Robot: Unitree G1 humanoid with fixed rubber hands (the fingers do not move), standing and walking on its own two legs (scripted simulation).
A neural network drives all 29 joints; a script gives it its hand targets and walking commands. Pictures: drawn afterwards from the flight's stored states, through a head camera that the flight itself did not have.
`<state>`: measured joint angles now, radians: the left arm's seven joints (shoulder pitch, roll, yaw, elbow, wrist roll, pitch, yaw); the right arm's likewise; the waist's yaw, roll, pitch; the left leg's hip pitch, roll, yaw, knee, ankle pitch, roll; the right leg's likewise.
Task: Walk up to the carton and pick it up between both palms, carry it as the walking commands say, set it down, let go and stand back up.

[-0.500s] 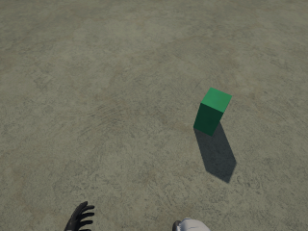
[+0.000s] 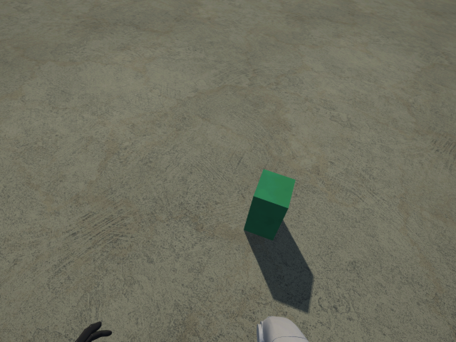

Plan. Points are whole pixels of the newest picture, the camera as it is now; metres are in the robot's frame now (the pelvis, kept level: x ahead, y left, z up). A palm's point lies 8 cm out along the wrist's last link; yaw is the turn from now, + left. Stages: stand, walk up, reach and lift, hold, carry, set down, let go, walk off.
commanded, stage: walk up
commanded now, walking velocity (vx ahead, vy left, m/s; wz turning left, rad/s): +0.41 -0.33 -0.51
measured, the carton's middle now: (268, 206) +0.79 -0.26 -0.63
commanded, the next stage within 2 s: none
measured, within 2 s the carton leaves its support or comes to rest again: neither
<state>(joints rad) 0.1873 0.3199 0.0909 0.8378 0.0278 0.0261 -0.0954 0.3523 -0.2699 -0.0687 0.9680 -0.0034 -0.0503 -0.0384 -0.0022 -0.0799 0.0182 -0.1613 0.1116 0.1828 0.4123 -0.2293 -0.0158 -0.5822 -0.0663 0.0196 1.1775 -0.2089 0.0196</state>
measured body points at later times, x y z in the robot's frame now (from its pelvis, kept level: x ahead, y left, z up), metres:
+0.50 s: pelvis +0.20 -0.16 -0.02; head +0.22 -0.19 +0.43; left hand +0.36 +0.07 -0.12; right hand +0.21 -0.44 -0.16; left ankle +0.13 +0.04 -0.65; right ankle +0.25 -0.27 -0.75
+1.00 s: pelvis +0.36 -0.15 +0.00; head +0.38 -0.13 +0.45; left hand +0.50 +0.08 -0.15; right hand +0.35 -0.43 -0.12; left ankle +0.42 -0.06 -0.75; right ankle +0.29 -0.27 -0.69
